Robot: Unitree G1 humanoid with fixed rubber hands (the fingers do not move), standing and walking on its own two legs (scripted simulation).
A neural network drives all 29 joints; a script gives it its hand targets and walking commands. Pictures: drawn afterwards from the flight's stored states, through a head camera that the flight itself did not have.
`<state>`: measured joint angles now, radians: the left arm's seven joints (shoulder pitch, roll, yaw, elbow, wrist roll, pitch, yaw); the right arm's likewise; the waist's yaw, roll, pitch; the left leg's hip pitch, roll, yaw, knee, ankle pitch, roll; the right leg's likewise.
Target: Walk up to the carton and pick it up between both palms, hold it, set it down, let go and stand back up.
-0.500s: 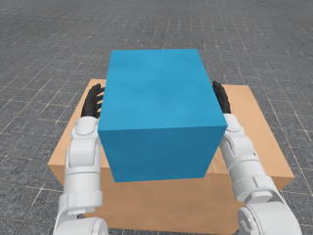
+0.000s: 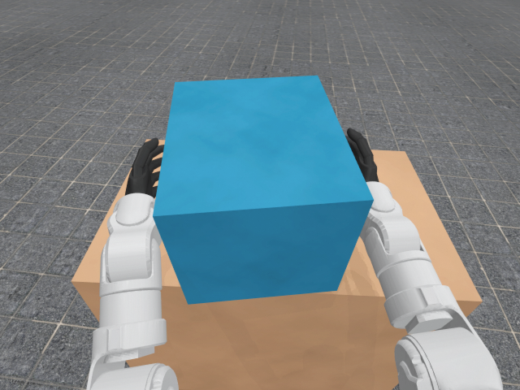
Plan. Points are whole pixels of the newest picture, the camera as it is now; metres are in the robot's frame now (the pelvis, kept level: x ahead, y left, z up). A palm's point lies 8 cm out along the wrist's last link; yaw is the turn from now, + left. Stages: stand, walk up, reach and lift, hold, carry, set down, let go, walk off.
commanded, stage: reach and lift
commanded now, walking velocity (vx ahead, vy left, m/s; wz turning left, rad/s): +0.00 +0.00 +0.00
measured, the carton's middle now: (255, 185) +0.39 +0.00 +0.14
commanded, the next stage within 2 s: hold in 0.08 s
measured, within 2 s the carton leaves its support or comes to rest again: neither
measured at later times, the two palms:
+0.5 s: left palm (132, 186) +0.34 +0.17 +0.19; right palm (362, 170) +0.36 -0.15 +0.19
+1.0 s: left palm (134, 184) +0.35 +0.17 +0.19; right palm (363, 170) +0.36 -0.16 +0.19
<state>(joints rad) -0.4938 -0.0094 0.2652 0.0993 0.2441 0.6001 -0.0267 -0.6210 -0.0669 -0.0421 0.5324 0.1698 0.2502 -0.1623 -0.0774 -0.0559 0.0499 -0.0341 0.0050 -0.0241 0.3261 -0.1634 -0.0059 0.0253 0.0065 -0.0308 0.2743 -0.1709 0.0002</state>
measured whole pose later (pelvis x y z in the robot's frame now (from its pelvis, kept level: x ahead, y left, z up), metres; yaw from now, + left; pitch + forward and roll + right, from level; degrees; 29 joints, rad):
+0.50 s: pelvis -0.01 +0.00 +0.00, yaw +0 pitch -7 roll +0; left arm -0.58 -0.01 0.30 0.12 0.26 0.68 -0.03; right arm -0.71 -0.07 -0.08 0.57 0.16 0.32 -0.15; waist -0.05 -0.05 0.02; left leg -0.05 0.01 -0.02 0.31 -0.13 0.00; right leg -0.01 0.01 -0.02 0.29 -0.15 0.00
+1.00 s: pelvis +0.00 +0.00 +0.00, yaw +0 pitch -8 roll +0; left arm -0.53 -0.01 0.29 0.06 0.25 0.69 -0.04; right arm -0.67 -0.08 -0.03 0.50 0.20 0.34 -0.18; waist -0.07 -0.04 0.02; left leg -0.03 0.01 -0.02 0.32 -0.15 0.00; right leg 0.02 0.01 -0.03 0.27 -0.16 0.00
